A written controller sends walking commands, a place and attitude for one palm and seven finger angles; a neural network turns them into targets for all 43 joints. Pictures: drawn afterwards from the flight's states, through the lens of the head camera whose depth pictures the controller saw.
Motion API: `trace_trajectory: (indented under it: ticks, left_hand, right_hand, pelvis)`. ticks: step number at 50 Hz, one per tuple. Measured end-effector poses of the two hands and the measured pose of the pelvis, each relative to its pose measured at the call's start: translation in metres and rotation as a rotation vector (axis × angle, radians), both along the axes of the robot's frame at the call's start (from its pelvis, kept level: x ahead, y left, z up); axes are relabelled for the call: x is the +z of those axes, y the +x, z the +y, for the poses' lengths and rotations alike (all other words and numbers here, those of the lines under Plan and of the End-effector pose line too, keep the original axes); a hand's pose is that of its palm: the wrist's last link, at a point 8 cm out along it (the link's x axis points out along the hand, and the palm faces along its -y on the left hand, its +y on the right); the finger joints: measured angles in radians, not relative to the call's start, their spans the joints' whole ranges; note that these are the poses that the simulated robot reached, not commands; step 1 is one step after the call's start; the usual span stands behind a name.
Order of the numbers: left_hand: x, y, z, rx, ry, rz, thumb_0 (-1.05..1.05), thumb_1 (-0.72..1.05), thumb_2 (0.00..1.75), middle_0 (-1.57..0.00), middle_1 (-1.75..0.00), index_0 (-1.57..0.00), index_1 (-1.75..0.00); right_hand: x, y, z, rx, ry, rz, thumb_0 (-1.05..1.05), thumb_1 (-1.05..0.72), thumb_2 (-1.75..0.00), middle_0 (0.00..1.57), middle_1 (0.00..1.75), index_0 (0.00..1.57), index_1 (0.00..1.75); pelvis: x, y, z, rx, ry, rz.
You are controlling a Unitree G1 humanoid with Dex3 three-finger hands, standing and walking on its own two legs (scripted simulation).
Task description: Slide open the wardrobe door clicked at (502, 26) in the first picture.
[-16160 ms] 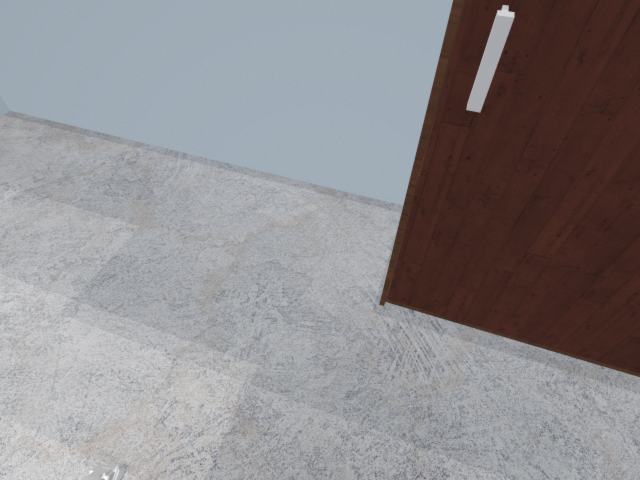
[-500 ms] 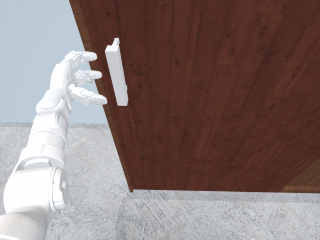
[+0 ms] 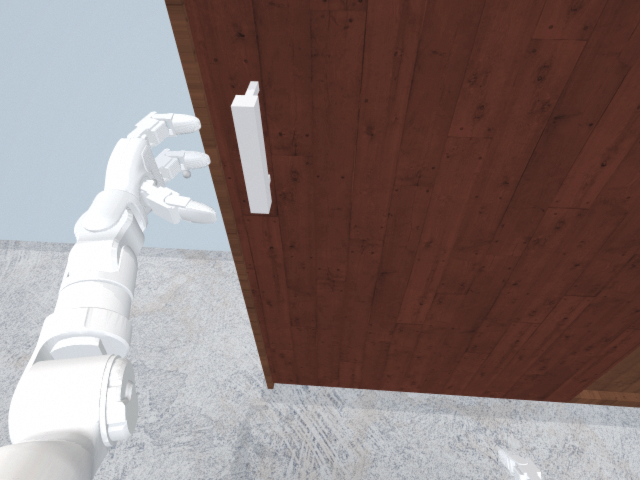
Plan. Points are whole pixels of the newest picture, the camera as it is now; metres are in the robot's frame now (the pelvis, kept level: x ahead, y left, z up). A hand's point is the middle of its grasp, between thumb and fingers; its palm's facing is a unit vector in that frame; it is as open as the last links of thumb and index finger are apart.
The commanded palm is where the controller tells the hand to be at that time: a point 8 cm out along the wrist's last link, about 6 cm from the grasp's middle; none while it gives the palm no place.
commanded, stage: move the hooked fingers beside the handle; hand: left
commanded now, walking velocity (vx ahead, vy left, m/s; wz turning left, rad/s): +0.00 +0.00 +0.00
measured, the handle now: (257, 150) +0.50 +0.10 +0.17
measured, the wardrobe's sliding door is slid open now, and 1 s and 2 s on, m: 0.00 0.00 0.00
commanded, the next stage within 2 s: feel for the door with the fingertips in 0.22 s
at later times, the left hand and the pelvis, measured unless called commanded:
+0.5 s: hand (214, 171) +0.44 +0.15 +0.17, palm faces -0.06 -1.00 -0.01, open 14.0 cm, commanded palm +0.42 +0.20 +0.17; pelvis +0.00 +0.00 +0.00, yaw +0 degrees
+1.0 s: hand (222, 167) +0.44 +0.14 +0.18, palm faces -0.03 -1.00 -0.01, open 14.0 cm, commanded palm +0.43 +0.19 +0.17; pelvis +0.00 +0.00 +0.00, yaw +0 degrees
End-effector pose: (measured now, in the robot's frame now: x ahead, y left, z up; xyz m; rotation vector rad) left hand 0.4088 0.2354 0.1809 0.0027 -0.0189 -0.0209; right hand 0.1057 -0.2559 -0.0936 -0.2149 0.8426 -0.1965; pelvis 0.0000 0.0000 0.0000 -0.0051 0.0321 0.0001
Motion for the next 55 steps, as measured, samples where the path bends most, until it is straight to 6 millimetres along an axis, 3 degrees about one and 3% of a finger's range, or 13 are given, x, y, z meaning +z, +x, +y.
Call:
trace_trajectory:
  ticks: [8,19,25,34,44,55]
  left_hand:
    - [-0.005,0.006,-0.007,-0.005,0.001,0.022,-0.02,-0.50,0.30,-0.30,-1.20,-0.30,-1.20]
    - [-0.004,0.017,-0.011,-0.011,0.010,-0.001,-0.02,-0.50,0.30,-0.30,-1.20,-0.30,-1.20]
    - [-0.007,0.018,-0.028,-0.037,0.008,0.002,-0.02,-0.50,0.30,-0.30,-1.20,-0.30,-1.20]
    - [-0.007,0.014,-0.052,-0.027,-0.005,-0.009,-0.02,-0.50,0.30,-0.31,-1.20,-0.30,-1.20]
    - [-0.001,0.012,-0.043,0.006,0.008,0.003,-0.02,-0.50,0.30,-0.31,-1.20,-0.30,-1.20]
    - [-0.001,0.021,-0.046,-0.019,0.011,0.016,-0.02,-0.50,0.30,-0.30,-1.20,-0.30,-1.20]
  right_hand:
    - [0.000,0.005,0.007,0.022,0.006,-0.011,0.01,-0.91,-0.90,0.20,0.30,0.20,0.30]
    - [-0.013,-0.036,0.005,-0.030,0.018,0.095,0.01,-0.91,-0.90,0.20,0.30,0.20,0.30]
    - [-0.017,-0.049,0.003,-0.046,0.024,0.133,0.01,-0.91,-0.90,0.20,0.30,0.20,0.30]
    - [-0.012,-0.033,0.002,-0.047,0.039,0.076,0.01,-0.91,-0.90,0.20,0.30,0.20,0.30]
    - [-0.006,-0.008,0.001,-0.015,0.030,0.024,0.01,-0.91,-0.90,0.20,0.30,0.20,0.30]
    - [-0.011,-0.019,-0.002,-0.008,0.018,0.066,0.01,-0.91,-0.90,0.20,0.30,0.20,0.30]
  pelvis:
    - [-0.002,-0.004,0.002,0.008,-0.001,0.009]
    - [-0.002,0.000,0.004,-0.005,0.000,0.021]
    - [-0.001,0.002,0.005,-0.008,0.001,0.018]
    - [0.000,0.003,0.001,-0.022,0.005,0.007]
    - [0.000,-0.001,-0.004,-0.009,0.004,0.001]
    - [-0.001,-0.004,-0.003,0.007,0.001,0.017]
